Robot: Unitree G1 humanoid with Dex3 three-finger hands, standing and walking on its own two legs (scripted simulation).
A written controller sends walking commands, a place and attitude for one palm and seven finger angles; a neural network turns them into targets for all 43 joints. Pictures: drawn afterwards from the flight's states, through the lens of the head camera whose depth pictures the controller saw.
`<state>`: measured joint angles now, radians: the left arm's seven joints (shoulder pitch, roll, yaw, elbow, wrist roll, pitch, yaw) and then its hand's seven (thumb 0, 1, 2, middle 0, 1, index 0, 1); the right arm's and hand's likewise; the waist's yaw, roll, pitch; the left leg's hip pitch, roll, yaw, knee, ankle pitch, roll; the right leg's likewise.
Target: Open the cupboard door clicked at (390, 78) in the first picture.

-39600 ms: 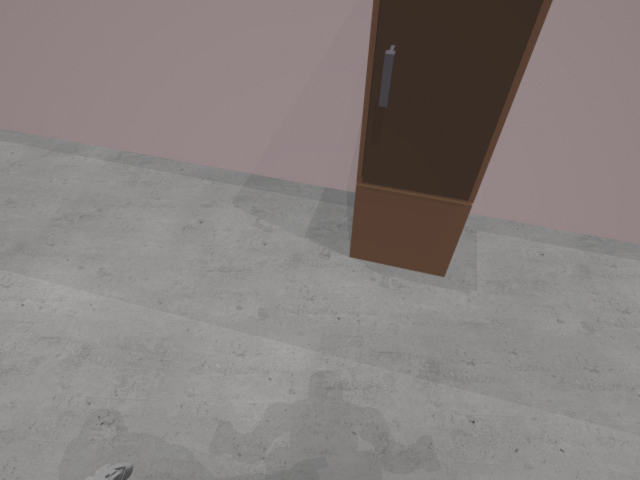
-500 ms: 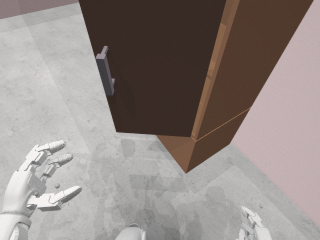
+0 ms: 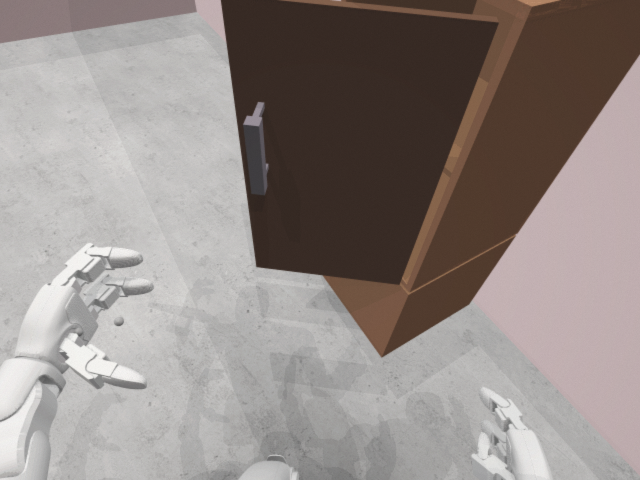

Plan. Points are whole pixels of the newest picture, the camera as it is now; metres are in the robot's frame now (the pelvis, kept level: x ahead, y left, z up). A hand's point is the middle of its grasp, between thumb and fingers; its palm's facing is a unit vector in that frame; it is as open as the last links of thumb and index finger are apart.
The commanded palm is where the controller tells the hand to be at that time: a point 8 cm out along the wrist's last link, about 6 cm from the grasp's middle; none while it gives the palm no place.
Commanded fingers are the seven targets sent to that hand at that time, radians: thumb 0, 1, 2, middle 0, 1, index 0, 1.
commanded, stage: raise the hand with hooked fingers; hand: left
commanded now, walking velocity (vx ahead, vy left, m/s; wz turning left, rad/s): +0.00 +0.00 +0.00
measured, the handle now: (259, 149) +0.58 +0.15 +0.08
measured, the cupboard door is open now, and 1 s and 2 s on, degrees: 52 52 52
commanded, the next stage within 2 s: move the hooked fingers beside the handle in 0.74 s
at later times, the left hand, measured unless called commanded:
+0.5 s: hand (126, 295) +0.29 +0.25 +0.09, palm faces -0.02 -1.00 -0.03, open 14.0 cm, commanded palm +0.26 +0.30 +0.10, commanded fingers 0.00 -0.50 0.30 -0.30 -1.20 -0.30 -1.20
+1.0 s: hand (146, 278) +0.31 +0.23 +0.09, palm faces +0.00 -1.00 -0.01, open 14.0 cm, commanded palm +0.30 +0.28 +0.10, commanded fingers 0.00 -0.50 0.30 -0.30 -1.20 -0.30 -1.20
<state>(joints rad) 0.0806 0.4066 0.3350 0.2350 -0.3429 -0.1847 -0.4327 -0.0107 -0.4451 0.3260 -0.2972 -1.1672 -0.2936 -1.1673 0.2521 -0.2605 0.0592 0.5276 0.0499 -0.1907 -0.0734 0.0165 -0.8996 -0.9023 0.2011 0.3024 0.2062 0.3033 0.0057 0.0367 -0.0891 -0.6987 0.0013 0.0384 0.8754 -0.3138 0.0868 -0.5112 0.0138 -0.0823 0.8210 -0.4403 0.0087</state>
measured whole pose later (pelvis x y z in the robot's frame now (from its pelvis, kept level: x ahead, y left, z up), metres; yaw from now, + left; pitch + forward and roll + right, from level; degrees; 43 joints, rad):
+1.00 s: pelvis +0.01 -0.04 +0.01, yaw +0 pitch +7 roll -3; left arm -0.15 0.44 0.40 0.49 -0.36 -0.22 -0.52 -0.02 -0.50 0.30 -0.30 -1.20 -0.30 -1.20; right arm 0.27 -0.29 0.05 0.58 0.05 -0.17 -0.09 0.02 -0.90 -0.90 0.20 0.30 0.21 0.30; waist 0.00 0.04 -0.07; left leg -0.67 0.03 0.02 0.84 -0.30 0.04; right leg -0.49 0.04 -0.09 0.80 -0.44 -0.04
